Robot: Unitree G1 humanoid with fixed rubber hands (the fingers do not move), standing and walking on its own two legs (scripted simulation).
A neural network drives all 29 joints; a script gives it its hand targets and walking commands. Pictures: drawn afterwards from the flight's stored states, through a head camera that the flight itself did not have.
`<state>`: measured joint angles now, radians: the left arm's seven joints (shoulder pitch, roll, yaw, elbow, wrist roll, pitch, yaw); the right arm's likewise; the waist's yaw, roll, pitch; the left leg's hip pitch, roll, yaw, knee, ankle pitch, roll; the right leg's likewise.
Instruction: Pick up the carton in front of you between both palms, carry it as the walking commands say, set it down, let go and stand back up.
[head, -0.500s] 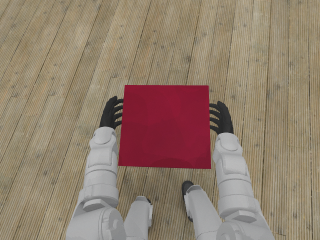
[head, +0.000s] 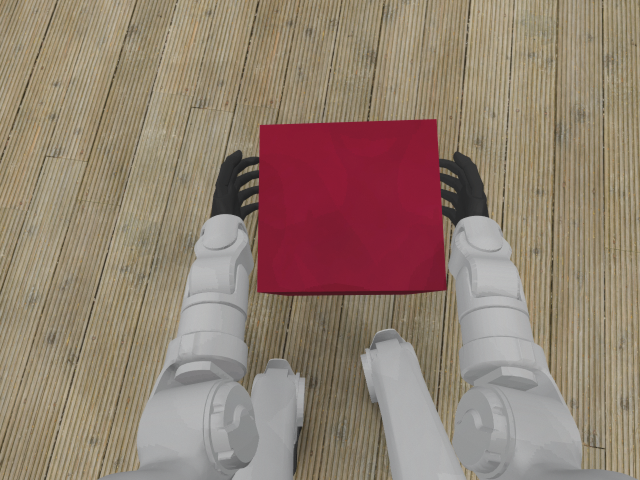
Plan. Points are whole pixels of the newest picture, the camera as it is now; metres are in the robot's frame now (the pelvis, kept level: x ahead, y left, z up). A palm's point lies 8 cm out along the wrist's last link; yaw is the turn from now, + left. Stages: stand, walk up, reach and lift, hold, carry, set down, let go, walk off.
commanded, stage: set down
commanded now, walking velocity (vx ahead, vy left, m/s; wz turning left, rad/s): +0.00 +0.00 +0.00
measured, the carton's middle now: (346, 225) +0.44 -0.07 -0.17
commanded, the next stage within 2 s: none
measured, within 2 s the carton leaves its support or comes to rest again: rests again in 1.38 s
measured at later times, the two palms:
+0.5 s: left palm (274, 224) +0.48 +0.05 -0.23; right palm (454, 229) +0.42 -0.25 -0.24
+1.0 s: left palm (282, 230) +0.49 +0.04 -0.33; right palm (440, 234) +0.43 -0.25 -0.34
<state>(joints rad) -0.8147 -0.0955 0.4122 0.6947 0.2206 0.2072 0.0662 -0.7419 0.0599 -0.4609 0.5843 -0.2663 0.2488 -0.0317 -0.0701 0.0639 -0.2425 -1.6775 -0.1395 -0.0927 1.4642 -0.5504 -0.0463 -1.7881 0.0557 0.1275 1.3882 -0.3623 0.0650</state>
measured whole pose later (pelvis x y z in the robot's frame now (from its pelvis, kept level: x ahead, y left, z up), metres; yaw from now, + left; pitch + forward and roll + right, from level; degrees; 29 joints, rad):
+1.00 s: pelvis -0.04 +0.00 -0.18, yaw +5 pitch +45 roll +1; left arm -1.31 0.06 0.26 0.96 0.09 0.18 0.21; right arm -1.18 -0.20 -0.47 0.87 -0.12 0.21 -0.01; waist -0.16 0.09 0.11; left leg -2.25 -0.26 -0.09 2.08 -0.62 -0.12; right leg -2.34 0.03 0.10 2.00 -0.44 0.08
